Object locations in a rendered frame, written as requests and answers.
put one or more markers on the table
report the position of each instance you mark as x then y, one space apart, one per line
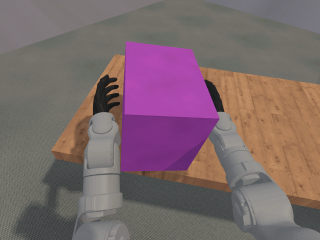
277 119

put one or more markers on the right robot forearm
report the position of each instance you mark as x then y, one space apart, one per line
238 163

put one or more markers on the left robot hand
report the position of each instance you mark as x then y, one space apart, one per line
100 101

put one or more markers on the left robot forearm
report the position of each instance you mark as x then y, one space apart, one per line
101 169

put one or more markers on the carton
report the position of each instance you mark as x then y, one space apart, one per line
167 110

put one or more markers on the left robot upper arm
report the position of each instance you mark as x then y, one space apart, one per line
102 230

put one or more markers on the right robot hand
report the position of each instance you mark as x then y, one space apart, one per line
214 96

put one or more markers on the right robot upper arm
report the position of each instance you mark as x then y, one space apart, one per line
263 210

